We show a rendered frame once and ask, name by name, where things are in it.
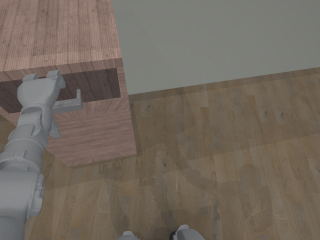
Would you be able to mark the left robot upper arm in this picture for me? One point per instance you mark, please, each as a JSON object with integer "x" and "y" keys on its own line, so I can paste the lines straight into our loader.
{"x": 21, "y": 197}

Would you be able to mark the cabinet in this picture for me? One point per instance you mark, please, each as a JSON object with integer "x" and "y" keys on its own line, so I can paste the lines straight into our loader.
{"x": 72, "y": 36}

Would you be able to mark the right robot shin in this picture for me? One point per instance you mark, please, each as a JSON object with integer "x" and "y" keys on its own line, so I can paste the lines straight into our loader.
{"x": 183, "y": 227}

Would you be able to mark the right robot thigh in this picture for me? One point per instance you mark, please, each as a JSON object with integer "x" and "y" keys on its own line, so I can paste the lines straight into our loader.
{"x": 187, "y": 234}

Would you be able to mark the left robot forearm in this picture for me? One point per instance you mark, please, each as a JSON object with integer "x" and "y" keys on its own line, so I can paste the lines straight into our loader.
{"x": 27, "y": 142}

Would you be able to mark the drawer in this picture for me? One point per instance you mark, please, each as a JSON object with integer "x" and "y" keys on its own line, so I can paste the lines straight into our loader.
{"x": 95, "y": 85}

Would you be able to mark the handle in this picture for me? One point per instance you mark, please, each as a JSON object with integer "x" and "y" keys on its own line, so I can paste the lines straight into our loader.
{"x": 68, "y": 105}

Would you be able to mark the left robot hand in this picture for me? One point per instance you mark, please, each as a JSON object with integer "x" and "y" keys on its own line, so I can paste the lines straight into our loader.
{"x": 45, "y": 91}

